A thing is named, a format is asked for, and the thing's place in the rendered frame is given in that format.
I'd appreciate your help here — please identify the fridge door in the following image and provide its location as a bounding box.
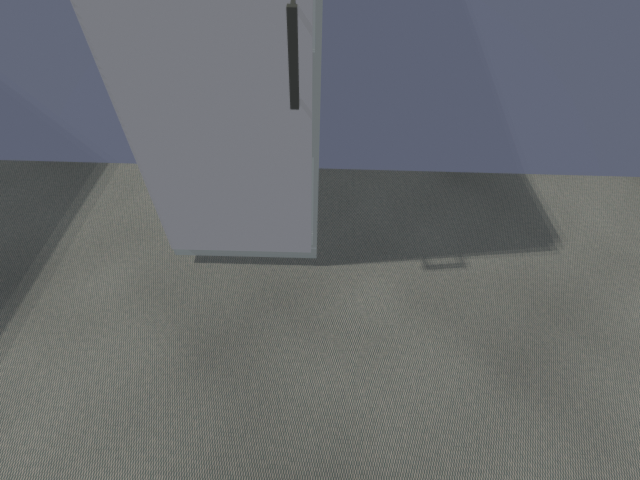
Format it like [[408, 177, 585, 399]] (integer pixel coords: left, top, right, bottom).
[[70, 0, 313, 253]]

